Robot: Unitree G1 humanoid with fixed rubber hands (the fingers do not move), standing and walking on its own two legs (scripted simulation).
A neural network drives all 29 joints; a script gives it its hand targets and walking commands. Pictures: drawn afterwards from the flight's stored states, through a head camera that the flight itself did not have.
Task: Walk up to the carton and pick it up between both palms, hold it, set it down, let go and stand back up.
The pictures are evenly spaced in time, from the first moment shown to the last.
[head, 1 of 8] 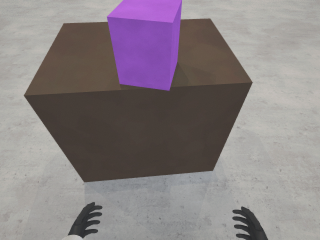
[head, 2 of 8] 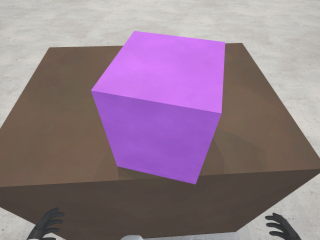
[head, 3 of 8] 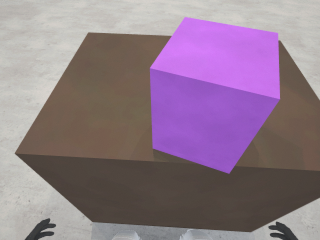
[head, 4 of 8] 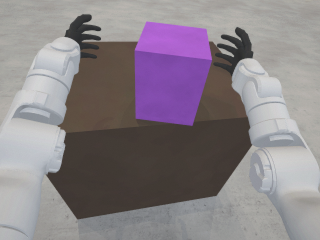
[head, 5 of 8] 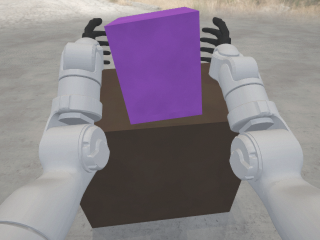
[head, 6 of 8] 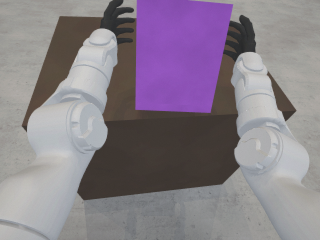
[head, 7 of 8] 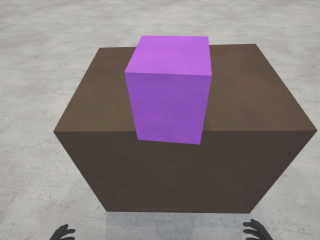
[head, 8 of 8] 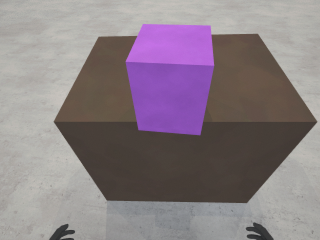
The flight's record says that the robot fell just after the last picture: no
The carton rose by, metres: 0.22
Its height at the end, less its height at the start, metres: +0.00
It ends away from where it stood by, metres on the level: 0.08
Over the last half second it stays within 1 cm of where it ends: yes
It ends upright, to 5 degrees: yes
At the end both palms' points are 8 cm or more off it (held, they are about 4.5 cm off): yes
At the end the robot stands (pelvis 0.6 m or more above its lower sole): yes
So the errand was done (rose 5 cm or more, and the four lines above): yes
